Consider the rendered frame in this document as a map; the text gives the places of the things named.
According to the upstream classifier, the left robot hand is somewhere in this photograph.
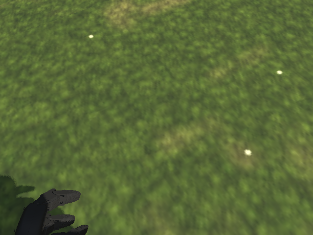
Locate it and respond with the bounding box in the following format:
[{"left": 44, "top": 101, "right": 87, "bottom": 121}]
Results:
[{"left": 14, "top": 188, "right": 89, "bottom": 235}]

